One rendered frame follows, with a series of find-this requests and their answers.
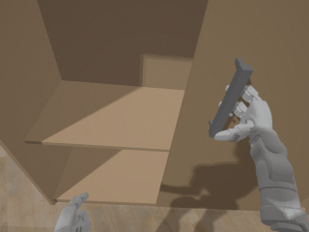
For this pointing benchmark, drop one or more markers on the handle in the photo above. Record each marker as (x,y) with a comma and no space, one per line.
(231,97)

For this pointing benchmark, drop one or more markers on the left robot hand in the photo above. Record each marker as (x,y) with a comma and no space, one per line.
(70,219)

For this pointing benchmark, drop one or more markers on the right robot forearm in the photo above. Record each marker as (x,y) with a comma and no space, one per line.
(281,209)

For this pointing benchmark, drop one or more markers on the right robot hand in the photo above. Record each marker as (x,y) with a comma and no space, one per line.
(258,115)

